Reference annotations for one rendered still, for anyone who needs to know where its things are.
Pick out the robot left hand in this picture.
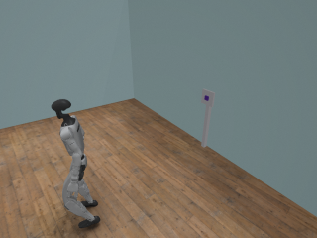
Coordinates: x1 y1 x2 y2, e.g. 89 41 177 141
66 182 79 199

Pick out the robot right upper arm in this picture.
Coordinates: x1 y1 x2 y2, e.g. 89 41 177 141
70 115 85 137

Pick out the robot left upper arm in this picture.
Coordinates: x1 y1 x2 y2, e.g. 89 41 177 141
60 127 83 158

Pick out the left robot forearm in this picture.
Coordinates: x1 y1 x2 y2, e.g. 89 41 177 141
70 153 82 183

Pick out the panel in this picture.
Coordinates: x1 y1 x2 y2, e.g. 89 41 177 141
201 88 215 148

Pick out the robot torso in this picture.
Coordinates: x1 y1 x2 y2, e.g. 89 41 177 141
59 119 87 170

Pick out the left robot shin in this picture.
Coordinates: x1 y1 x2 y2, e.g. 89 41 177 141
64 200 94 221

